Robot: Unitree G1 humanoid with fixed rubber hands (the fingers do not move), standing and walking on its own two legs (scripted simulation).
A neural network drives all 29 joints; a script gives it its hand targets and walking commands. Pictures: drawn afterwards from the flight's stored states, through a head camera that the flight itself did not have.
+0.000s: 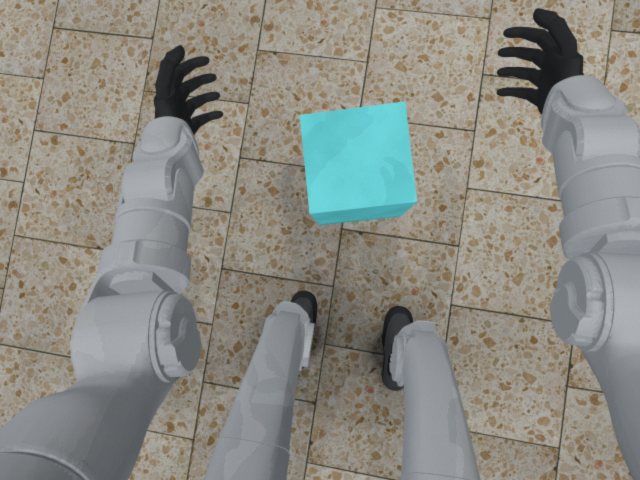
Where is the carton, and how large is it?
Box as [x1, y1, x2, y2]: [300, 101, 416, 224]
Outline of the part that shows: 404,101 300,115 309,213 319,224 399,216 416,201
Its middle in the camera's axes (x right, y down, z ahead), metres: +0.08 -0.15 +0.88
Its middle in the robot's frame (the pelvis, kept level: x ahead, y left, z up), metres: +0.53 +0.04 -0.53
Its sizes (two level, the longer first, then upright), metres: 0.210 0.200 0.250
